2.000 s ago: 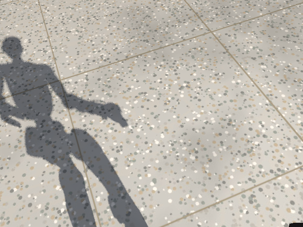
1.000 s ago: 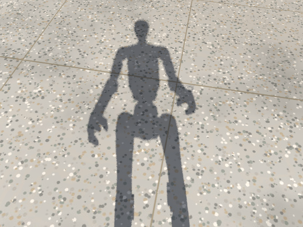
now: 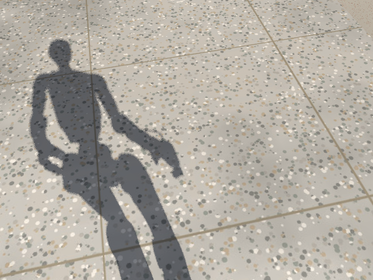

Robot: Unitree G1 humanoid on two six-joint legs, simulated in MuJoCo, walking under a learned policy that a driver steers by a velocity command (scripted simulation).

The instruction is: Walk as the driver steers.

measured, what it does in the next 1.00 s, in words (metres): walks ahead, turning left: right foot, then left foot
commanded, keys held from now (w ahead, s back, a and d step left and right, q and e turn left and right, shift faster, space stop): q+shift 0.52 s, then e+shift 0.02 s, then w+e+shift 0.18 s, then e+shift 0.28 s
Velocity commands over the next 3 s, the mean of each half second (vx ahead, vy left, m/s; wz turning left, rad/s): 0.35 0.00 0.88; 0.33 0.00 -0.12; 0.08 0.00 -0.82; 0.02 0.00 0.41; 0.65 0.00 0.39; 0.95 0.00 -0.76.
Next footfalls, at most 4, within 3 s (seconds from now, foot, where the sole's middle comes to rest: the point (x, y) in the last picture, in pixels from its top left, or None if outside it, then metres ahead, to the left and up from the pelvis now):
0.28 right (217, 272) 0.48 -0.06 -0.75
0.72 left None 0.28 0.10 -0.75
1.12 right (205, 243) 0.58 -0.03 -0.75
1.54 left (144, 240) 0.61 0.19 -0.75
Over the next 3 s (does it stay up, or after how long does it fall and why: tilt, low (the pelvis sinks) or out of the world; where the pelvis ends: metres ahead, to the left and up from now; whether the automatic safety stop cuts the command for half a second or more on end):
stays up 1.04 0.38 -0.03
